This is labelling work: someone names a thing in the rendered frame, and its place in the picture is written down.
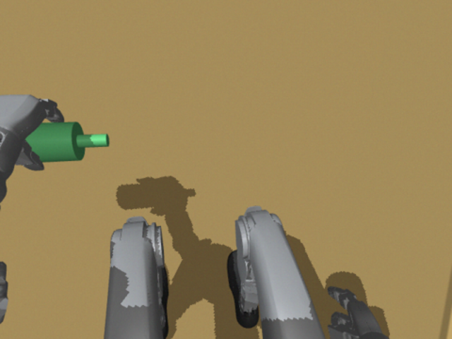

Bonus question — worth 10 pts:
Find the left robot arm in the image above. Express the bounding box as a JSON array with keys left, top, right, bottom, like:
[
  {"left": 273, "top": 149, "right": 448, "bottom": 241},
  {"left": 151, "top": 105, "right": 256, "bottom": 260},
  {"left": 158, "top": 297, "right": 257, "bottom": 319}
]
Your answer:
[{"left": 0, "top": 127, "right": 22, "bottom": 324}]

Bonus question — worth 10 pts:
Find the bottle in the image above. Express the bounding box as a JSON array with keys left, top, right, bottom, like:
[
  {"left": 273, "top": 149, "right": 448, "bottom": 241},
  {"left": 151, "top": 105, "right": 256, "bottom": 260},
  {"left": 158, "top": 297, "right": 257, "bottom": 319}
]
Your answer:
[{"left": 25, "top": 122, "right": 109, "bottom": 162}]

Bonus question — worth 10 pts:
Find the right robot hand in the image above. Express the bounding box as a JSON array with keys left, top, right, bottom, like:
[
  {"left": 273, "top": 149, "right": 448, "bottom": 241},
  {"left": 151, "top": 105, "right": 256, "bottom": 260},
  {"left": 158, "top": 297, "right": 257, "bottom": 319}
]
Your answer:
[{"left": 328, "top": 286, "right": 383, "bottom": 339}]

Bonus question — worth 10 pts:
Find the left robot hand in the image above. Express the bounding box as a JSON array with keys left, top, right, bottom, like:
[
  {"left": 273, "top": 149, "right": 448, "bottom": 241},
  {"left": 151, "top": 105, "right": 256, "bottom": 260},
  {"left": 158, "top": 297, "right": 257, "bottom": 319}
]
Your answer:
[{"left": 0, "top": 95, "right": 64, "bottom": 171}]

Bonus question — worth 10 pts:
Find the right robot foot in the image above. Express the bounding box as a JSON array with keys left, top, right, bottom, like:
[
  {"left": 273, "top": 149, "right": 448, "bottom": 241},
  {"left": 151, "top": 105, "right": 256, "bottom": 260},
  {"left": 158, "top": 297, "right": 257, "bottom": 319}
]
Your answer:
[{"left": 227, "top": 250, "right": 259, "bottom": 328}]

